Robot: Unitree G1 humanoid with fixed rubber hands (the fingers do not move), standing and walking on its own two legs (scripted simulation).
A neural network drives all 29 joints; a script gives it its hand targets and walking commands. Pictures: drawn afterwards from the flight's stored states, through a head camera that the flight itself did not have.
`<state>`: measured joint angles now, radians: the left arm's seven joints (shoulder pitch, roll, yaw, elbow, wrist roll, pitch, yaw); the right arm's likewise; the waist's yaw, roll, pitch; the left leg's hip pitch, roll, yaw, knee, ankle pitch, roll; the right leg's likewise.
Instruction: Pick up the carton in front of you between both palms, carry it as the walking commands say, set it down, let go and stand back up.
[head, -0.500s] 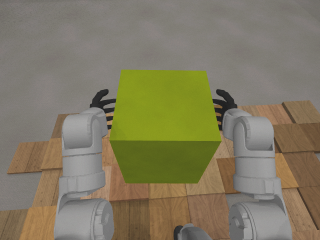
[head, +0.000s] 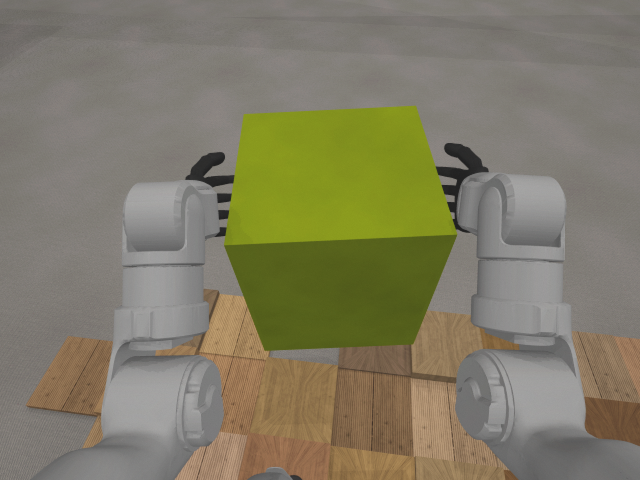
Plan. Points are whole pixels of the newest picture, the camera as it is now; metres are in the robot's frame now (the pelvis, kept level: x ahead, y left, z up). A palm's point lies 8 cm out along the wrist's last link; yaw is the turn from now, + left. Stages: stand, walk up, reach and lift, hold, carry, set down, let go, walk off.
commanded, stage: carry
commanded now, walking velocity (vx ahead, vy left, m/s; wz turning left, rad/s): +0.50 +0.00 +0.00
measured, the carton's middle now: (334, 237) +0.40 +0.03 +0.10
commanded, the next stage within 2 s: none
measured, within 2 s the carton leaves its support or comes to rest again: neither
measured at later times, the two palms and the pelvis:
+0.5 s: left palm (288, 110) +0.65 +0.12 +0.13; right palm (467, 125) +0.64 -0.18 +0.13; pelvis +0.28 +0.00 +0.01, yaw -2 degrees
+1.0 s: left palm (280, 58) +0.94 +0.17 +0.10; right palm (413, 62) +0.93 -0.13 +0.10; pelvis +0.58 +0.02 +0.00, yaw -1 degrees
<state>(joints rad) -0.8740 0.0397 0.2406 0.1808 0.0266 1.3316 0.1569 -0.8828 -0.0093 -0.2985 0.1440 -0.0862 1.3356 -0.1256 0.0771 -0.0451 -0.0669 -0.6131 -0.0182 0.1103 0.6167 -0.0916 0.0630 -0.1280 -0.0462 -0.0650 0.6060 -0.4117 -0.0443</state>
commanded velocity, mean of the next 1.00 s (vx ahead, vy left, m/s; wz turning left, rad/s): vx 0.50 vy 0.00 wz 0.00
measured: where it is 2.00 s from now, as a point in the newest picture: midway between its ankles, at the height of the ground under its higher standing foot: (335, 245)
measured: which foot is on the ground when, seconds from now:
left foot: down 0.00-0.44, up 0.46-0.84, down 0.86-1.00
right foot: down 0.00-0.00, up 0.02-0.42, down 0.44-0.86, up 0.88-1.00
